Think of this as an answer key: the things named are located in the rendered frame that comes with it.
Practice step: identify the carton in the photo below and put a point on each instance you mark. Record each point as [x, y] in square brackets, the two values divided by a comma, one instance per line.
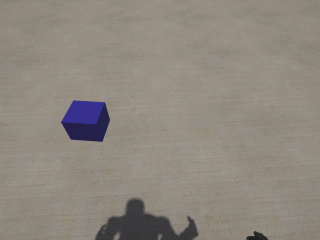
[86, 121]

